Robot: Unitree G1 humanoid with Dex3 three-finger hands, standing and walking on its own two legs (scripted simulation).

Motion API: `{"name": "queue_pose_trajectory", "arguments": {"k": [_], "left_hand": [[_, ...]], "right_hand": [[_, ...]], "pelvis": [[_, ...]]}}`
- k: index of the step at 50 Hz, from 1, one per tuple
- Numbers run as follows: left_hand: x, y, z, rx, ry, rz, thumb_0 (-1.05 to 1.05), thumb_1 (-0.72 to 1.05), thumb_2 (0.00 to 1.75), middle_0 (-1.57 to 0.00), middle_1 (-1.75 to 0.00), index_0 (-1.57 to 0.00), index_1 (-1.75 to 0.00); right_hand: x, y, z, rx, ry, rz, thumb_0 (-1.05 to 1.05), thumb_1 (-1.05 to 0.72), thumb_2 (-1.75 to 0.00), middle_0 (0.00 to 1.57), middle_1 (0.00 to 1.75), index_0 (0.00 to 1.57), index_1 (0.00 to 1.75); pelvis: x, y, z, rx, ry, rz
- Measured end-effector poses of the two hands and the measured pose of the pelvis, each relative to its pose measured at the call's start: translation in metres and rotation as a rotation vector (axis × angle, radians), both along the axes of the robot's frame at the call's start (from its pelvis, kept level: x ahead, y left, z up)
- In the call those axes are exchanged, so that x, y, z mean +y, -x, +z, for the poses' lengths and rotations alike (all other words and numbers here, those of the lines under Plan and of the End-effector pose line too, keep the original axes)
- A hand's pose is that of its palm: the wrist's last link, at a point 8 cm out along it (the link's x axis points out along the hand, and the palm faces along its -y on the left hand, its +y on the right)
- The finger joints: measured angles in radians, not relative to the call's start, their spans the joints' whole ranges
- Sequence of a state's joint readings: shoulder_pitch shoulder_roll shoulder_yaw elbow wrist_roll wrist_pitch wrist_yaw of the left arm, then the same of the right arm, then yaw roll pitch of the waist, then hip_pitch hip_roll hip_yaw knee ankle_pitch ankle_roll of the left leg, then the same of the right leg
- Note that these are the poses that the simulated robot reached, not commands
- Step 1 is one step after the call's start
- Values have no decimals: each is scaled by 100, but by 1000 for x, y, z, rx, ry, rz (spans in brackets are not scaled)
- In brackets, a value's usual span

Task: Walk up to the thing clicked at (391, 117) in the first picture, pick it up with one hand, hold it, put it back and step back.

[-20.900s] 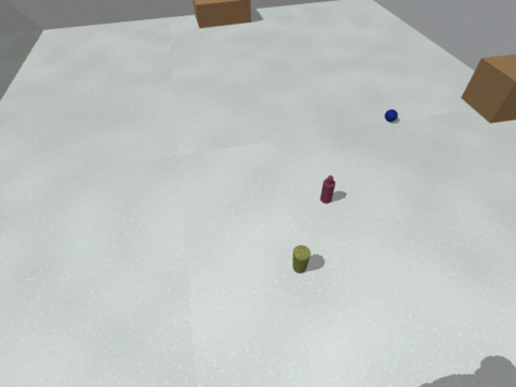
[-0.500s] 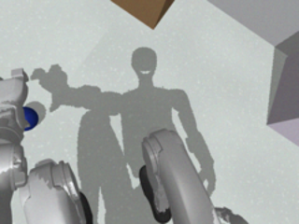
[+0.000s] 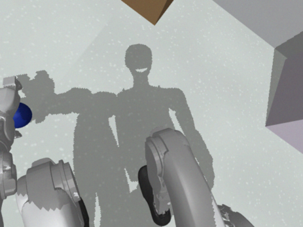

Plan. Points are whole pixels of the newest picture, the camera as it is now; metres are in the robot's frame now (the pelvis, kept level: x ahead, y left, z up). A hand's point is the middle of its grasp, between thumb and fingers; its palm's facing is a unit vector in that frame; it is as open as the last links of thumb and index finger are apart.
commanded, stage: rest palm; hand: left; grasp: from above
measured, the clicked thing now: (16, 115) +0.47 +0.27 -0.27
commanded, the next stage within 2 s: close in 0.50 s
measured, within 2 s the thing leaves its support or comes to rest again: neither
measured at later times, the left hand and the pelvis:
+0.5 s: hand (13, 117) +0.45 +0.27 -0.24, palm faces -0.45 -0.14 -0.88, open 13.6 cm; pelvis +0.00 +0.00 -0.01, yaw -2 degrees
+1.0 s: hand (16, 119) +0.45 +0.26 -0.25, palm faces -0.44 -0.13 -0.89, open 12.6 cm; pelvis +0.00 +0.01 -0.01, yaw -4 degrees
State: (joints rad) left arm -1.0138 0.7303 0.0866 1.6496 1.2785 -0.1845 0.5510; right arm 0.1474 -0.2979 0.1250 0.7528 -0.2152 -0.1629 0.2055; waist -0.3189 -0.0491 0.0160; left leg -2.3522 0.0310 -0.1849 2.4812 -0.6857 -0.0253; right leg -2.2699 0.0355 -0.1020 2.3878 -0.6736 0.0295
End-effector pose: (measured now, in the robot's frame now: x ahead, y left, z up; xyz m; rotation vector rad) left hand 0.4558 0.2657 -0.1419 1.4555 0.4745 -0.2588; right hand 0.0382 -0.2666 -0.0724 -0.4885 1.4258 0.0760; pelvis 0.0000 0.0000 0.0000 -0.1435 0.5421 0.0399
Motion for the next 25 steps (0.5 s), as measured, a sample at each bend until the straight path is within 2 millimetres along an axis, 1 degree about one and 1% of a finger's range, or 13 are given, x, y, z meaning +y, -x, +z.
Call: {"name": "queue_pose_trajectory", "arguments": {"k": [5, 14, 20, 25], "left_hand": [[2, -3, -12, 3, -3, 29, 0, -50, 106, -10, -103, -9, -104], [5, -7, -31, 5, -6, 43, 0, -49, 105, -10, -104, -9, -104], [6, -6, -37, 8, -5, 49, 0, -48, 106, -10, -105, -9, -106], [5, -5, -39, 8, 4, 48, 0, -47, 107, -10, -107, -10, -107]], "right_hand": [[0, 0, 1, 3, 0, 28, 0, -90, -90, 20, 29, 20, 30], [8, 17, 0, 68, -35, 42, 0, -90, -90, 20, 29, 20, 30], [16, 26, 0, 101, -65, 41, 0, -90, -90, 20, 29, 20, 30], [20, 28, 0, 100, -80, 52, 0, -90, -90, 20, 29, 20, 30]], "pelvis": [[1, 0, -4, -9, 4, -5], [3, -3, -9, -21, 19, -15], [3, -4, -10, -24, 27, -20], [4, -4, -10, -33, 33, -24]]}}
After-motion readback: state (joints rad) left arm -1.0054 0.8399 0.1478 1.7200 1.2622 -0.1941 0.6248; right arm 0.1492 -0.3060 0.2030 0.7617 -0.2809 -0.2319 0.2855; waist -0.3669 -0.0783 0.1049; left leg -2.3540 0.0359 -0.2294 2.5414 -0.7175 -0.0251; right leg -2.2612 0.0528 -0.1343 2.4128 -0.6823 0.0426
